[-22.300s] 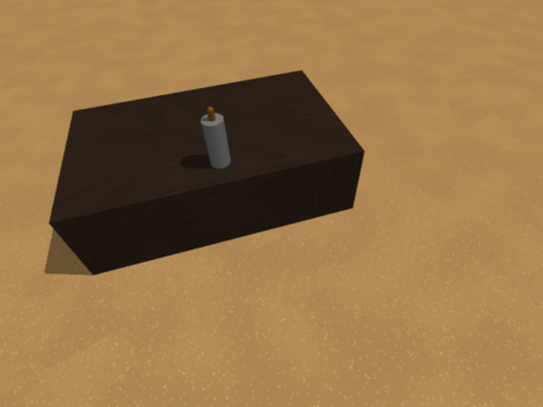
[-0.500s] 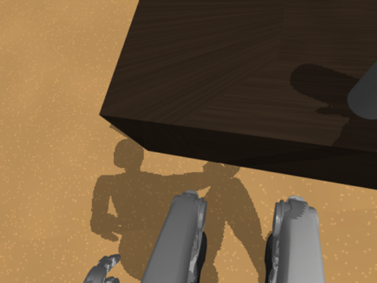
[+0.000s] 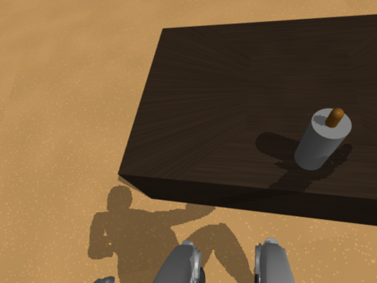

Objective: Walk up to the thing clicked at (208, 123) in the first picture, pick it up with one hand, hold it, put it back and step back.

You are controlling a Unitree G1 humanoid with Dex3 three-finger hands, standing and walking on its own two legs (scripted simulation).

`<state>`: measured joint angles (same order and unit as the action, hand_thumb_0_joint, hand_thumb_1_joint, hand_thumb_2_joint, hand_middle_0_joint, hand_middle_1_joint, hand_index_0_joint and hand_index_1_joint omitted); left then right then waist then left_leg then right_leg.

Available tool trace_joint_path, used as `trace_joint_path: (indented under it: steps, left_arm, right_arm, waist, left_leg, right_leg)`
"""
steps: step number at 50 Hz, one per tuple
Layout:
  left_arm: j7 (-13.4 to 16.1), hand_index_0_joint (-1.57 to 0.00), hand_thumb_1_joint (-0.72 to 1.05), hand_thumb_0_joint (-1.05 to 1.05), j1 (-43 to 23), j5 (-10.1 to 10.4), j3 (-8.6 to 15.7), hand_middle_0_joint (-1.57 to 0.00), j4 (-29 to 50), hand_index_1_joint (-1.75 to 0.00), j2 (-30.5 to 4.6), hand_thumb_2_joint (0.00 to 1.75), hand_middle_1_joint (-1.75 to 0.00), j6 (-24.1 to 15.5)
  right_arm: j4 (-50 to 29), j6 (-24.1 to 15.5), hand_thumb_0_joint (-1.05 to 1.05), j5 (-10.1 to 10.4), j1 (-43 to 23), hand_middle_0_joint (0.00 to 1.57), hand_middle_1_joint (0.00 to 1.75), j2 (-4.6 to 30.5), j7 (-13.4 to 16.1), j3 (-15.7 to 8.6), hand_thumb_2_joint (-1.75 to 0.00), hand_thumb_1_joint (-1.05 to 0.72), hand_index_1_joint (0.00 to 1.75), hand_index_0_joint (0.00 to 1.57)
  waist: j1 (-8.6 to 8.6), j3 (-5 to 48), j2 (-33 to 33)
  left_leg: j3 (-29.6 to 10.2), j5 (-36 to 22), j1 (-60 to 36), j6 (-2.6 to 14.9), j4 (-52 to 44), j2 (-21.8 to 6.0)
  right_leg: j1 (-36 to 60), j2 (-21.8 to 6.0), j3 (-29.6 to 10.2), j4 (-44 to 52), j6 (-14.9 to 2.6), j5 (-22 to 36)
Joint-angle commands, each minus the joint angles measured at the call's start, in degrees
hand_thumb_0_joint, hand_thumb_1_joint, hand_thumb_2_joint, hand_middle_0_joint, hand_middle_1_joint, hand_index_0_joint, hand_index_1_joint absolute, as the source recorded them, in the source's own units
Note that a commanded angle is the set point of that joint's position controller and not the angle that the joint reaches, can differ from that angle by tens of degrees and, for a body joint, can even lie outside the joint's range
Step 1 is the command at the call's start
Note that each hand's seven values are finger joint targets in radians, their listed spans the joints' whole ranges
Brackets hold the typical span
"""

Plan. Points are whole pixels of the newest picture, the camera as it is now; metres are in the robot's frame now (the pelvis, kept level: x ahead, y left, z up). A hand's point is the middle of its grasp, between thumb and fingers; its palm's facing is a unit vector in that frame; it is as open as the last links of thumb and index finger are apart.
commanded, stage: home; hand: right
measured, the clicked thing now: (321, 138) +0.50 -0.26 -0.16
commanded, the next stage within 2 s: rest in 0.48 s
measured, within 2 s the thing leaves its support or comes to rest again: neither
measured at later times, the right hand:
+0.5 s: hand out of the picture +0.26 -0.27 +0.01, palm faces +0.26 +0.92 -0.31, open 17.0 cm
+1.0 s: hand (342, 268) +0.20 -0.18 +0.02, palm faces +0.14 +0.96 -0.23, open 17.5 cm
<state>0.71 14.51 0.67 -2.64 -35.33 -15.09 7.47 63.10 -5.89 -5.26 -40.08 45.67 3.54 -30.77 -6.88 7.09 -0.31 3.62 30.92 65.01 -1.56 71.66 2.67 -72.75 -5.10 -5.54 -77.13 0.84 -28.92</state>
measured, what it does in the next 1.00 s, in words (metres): rises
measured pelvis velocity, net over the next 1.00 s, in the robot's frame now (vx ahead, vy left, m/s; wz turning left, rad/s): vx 0.05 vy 0.02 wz -0.09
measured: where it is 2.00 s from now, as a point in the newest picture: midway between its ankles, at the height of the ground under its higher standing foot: outside the picture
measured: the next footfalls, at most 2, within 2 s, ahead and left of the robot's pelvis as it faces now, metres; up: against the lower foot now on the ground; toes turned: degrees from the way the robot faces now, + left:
none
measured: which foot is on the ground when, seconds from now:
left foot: down 0.00-1.00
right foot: down 0.00-1.00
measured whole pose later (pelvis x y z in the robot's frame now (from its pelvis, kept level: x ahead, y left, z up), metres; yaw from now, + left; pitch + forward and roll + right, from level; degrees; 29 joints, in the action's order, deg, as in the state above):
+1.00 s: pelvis +0.05 +0.02 +0.07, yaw -5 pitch +10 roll +2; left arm 9.1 14.9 0.9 -1.1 -28.3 -13.0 -8.5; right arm -5.9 23.1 2.6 27.9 13.4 1.8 -1.8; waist -1.9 7.8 -2.4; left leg 3.6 29.8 33.8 -0.4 53.7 -0.1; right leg -40.7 -2.6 -4.2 -56.6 2.0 -26.0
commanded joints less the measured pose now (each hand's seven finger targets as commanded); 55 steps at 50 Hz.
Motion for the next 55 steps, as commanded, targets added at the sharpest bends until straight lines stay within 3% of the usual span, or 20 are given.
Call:
trace_joint_path:
  steps: [1, 3, 4, 5, 8, 12, 15, 17, 20, 25, 27, 30, 33, 39, 40, 41, 45, 47, 50, 55]
  left_arm:
    - [1.6, -0.20, 0.90, 0.00, 8.9, 0.3, 4.8, -0.20, 2.1, -0.29, -12.1, 0.90, -0.29, -0.9]
    - [1.5, -0.18, 0.98, 0.00, 7.8, 0.9, 4.6, -0.19, 4.3, -0.30, -11.5, 0.98, -0.29, -1.1]
    - [1.4, -0.20, 0.90, 0.00, 8.1, -0.6, 4.3, -0.20, 4.9, -0.29, -10.9, 0.90, -0.29, -1.6]
    - [1.5, -0.20, 0.90, 0.00, 7.0, -0.2, 4.3, -0.20, 5.0, -0.29, -10.5, 0.90, -0.29, -2.2]
    - [2.0, -0.20, 0.90, 0.00, 6.2, 0.6, 5.2, -0.20, 6.2, -0.30, -10.8, 0.90, -0.29, -3.3]
    - [2.9, -0.20, 0.90, 0.00, 4.0, 0.8, 4.6, -0.20, 6.6, -0.30, -8.8, 0.90, -0.29, -4.4]
    - [4.1, -0.20, 0.90, 0.00, 3.3, 1.2, 4.7, -0.20, 6.8, -0.29, -8.1, 0.90, -0.29, -5.3]
    - [5.1, -0.20, 0.90, 0.00, 2.3, 1.1, 4.1, -0.20, 7.3, -0.29, -7.4, 0.90, -0.29, -6.0]
    - [6.4, -0.20, 0.90, 0.00, 1.1, 1.1, 4.0, -0.20, 8.4, -0.29, -6.7, 0.90, -0.29, -7.3]
    - [7.4, -0.20, 0.90, 0.00, -0.7, 1.5, 3.7, -0.20, 10.6, -0.29, -4.9, 0.90, -0.29, -10.4]
    - [7.7, -0.20, 0.90, 0.00, -1.6, 1.9, 4.3, -0.20, 11.3, -0.29, -5.5, 0.90, -0.29, -11.3]
    - [7.8, -0.20, 0.90, 0.00, -3.3, 2.3, 3.7, -0.20, 13.1, -0.29, -5.0, 0.90, -0.29, -12.8]
    - [8.1, -0.20, 0.94, 0.00, -3.5, 2.1, 3.9, -0.19, 14.3, -0.29, -5.0, 0.87, -0.30, -14.6]
    - [8.8, -0.20, 0.90, 0.00, -2.7, 1.0, 3.8, -0.20, 15.4, -0.29, -3.8, 0.90, -0.29, -17.7]
    - [9.0, -0.20, 0.90, 0.00, -2.9, 0.8, 3.9, -0.20, 15.4, -0.29, -4.1, 0.90, -0.29, -18.1]
    - [9.1, -0.20, 0.90, 0.00, -2.5, 0.6, 4.2, -0.20, 15.5, -0.29, -4.1, 0.90, -0.29, -18.4]
    - [9.5, -0.20, 0.90, 0.00, -2.5, 0.2, 4.5, -0.20, 15.5, -0.30, -4.3, 0.90, -0.29, -19.1]
    - [9.3, -0.20, 0.90, 0.00, -2.7, 0.1, 4.2, -0.20, 16.0, -0.30, -4.2, 0.90, -0.30, -19.3]
    - [9.1, -0.20, 0.90, 0.00, -3.1, 0.4, 4.4, -0.20, 16.4, -0.30, -4.9, 0.90, -0.30, -19.5]
    - [9.0, -0.20, 0.90, 0.00, -3.6, 0.7, 4.0, -0.20, 16.7, -0.30, -4.8, 0.90, -0.30, -20.3]
  right_arm:
    - [-6.1, -1.3, 0.00, 1.2, -8.3, 0.07, 0.08, 11.8, 2.3, 1.1, -0.13, 0.42, 0.08, 0.07]
    - [-4.2, 0.0, 0.00, 2.2, -0.3, 0.15, 0.12, 5.3, 2.2, 4.7, -0.14, 0.33, 0.12, 0.15]
    - [-13.6, -1.3, 0.00, 1.5, -5.0, 0.08, 0.10, 1.8, 2.6, 6.6, -0.20, 0.31, 0.10, 0.08]
    - [-13.8, -1.7, 0.00, 2.2, -0.8, 0.08, 0.09, -1.0, 2.7, 8.0, -0.18, 0.34, 0.09, 0.08]
    - [-23.3, -3.0, 0.00, 5.1, 12.6, 0.07, 0.08, 0.5, 3.8, 3.5, -0.14, 0.41, 0.08, 0.07]
    - [-35.3, -2.0, 0.00, 7.6, 19.5, 0.06, 0.07, -7.8, 4.5, 7.9, -0.12, 0.45, 0.07, 0.06]
    - [-47.8, -0.1, 0.00, 7.4, 23.2, 0.06, 0.07, -7.0, 5.4, 7.1, -0.10, 0.48, 0.07, 0.06]
    - [-46.8, 3.1, 0.00, 6.6, 29.7, 0.06, 0.07, -10.9, 5.2, 10.6, -0.10, 0.48, 0.07, 0.06]
    - [-55.6, 6.7, 0.00, 6.3, 31.9, 0.06, 0.07, -12.7, 4.5, 13.3, -0.11, 0.47, 0.07, 0.06]
    - [-57.9, 15.8, 0.00, 8.7, 54.5, 0.05, 0.05, -26.3, 0.5, 24.5, -0.06, 0.55, 0.05, 0.05]
    - [-62.4, 19.0, 0.00, 9.5, 55.2, 0.05, 0.04, -24.0, -0.6, 23.8, -0.02, 0.61, 0.04, 0.05]
    - [-69.2, 23.2, 0.00, 10.0, 58.9, 0.06, 0.04, -26.0, -2.2, 27.3, -0.02, 0.61, 0.04, 0.06]
    - [-73.6, 25.6, 0.00, 9.9, 64.0, 0.14, 0.00, -24.3, -2.4, 25.3, 0.00, 0.61, 0.00, 0.14]
    - [-80.1, 25.3, 0.00, 8.3, 64.2, 0.05, 0.04, -26.2, -2.3, 26.6, 0.00, 0.61, 0.04, 0.05]
    - [-80.0, 25.2, 0.00, 7.9, 62.6, 0.06, 0.06, -24.3, -1.9, 24.1, -0.07, 0.53, 0.06, 0.06]
    - [-81.9, 24.8, 0.00, 7.5, 62.8, 0.06, 0.06, -24.6, -1.9, 24.9, -0.07, 0.52, 0.06, 0.06]
    - [-82.2, 25.5, 0.00, 7.1, 65.1, 0.05, 0.05, -24.0, -1.0, 23.2, -0.05, 0.56, 0.05, 0.05]
    - [-78.3, 26.6, 0.00, 7.5, 69.9, 0.05, 0.05, -28.0, -1.4, 26.6, -0.03, 0.60, 0.05, 0.05]
    - [-79.1, 27.8, 0.00, 8.7, 69.2, 0.05, 0.04, -28.5, -1.9, 27.7, -0.01, 0.61, 0.04, 0.05]
    - [-78.5, 28.6, 0.00, 9.1, 68.4, 0.04, 0.04, -26.4, -2.0, 24.8, 0.00, 0.61, 0.04, 0.04]
  waist:
    - [0.77, 18.9, -11.5]
    - [0.65, 16.6, -9.6]
    - [-0.56, 16.6, -7.9]
    - [0.87, 16.9, -10.0]
    - [3.77, 17.1, -7.6]
    - [4.48, 16.6, -10.9]
    - [5.82, 19.6, -13.4]
    - [5.00, 15.0, -13.1]
    - [4.84, 16.4, -14.0]
    - [3.29, 9.4, -6.3]
    - [3.41, 8.7, -3.1]
    - [3.29, 6.4, -1.6]
    - [3.95, 5.0, -1.1]
    - [3.35, 5.9, -3.7]
    - [3.63, 6.2, -4.1]
    - [3.62, 7.6, -4.2]
    - [4.62, 8.8, -3.6]
    - [4.13, 8.2, -1.0]
    - [4.40, 7.1, -1.0]
    - [4.98, 7.1, 1.6]
  left_leg:
    - [0.4, -15.2, -10.4, 2.80, -15.0, 1.1]
    - [1.1, -13.8, -13.2, 2.90, -17.9, 1.2]
    - [1.5, -14.1, -14.6, 2.94, -18.0, 1.2]
    - [1.3, -13.4, -15.6, 3.15, -18.5, 1.0]
    - [1.6, -12.8, -20.1, 3.05, -21.4, 0.8]
    - [1.1, -12.9, -23.8, 3.31, -24.2, 0.1]
    - [0.5, -15.4, -27.5, 3.34, -25.2, -0.4]
    - [0.4, -15.1, -28.2, 3.25, -26.4, -0.5]
    - [0.4, -16.1, -30.8, 3.12, -27.0, -0.6]
    - [2.0, -17.4, -31.9, 2.35, -29.1, -0.3]
    - [2.3, -17.5, -32.5, 2.02, -29.7, -0.1]
    - [2.2, -16.7, -31.7, 1.75, -29.7, -0.2]
    - [1.7, -16.1, -31.1, 1.48, -29.6, -0.4]
    - [-0.4, -17.5, -30.9, 1.11, -28.0, -1.6]
    - [-0.9, -17.5, -30.9, 1.07, -27.8, -1.8]
    - [-1.2, -18.4, -31.4, 1.03, -27.5, -2.0]
    - [-1.2, -20.3, -32.1, 0.87, -27.1, -2.1]
    - [-0.8, -21.3, -32.3, 0.51, -27.4, -2.0]
    - [-0.3, -18.9, -31.4, 0.73, -28.0, -1.9]
    - [-0.8, -18.5, -30.9, 0.13, -28.5, -2.0]
  right_leg:
    - [31.7, 1.3, 2.2, 16.8, -1.21, 15.8]
    - [34.2, 1.3, 1.6, 21.0, -1.08, 14.1]
    - [33.7, 1.2, 1.2, 22.0, -1.70, 14.9]
    - [35.8, 1.2, 1.2, 23.7, -1.40, 14.7]
    - [37.9, 1.2, 0.8, 26.6, -1.45, 14.0]
    - [43.0, 1.3, 0.9, 30.4, -0.72, 13.4]
    - [47.2, 1.4, 0.9, 31.9, -0.11, 15.4]
    - [46.7, 1.5, 1.4, 32.9, 0.05, 14.4]
    - [49.1, 1.5, 1.3, 34.1, 0.28, 15.0]
    - [47.3, 2.1, 2.1, 34.2, -0.72, 16.7]
    - [45.7, 2.5, 2.5, 33.5, -1.39, 17.0]
    - [44.7, 2.8, 3.0, 33.0, -1.71, 16.3]
    - [43.3, 3.4, 3.5, 32.0, -1.88, 15.5]
    - [42.6, 4.5, 4.6, 29.1, -1.99, 15.8]
    - [42.6, 4.6, 4.8, 28.5, -1.96, 15.4]
    - [43.1, 4.7, 4.8, 28.0, -2.04, 16.3]
    - [42.9, 4.8, 4.9, 26.9, -1.94, 18.0]
    - [41.9, 4.9, 4.8, 26.5, -2.11, 18.3]
    - [41.5, 4.8, 4.7, 27.4, -1.86, 16.6]
    - [40.0, 4.8, 4.7, 26.5, -2.24, 15.4]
